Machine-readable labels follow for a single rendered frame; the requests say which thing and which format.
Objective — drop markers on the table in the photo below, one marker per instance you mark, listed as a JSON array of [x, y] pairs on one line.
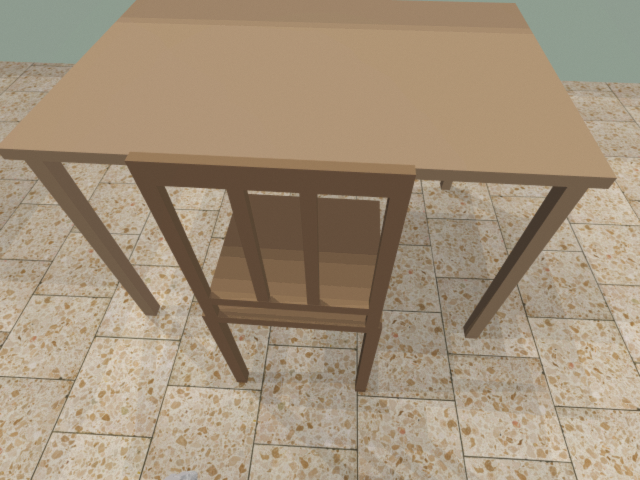
[[461, 90]]

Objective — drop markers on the chair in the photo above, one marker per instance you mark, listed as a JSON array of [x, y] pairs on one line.
[[287, 261]]

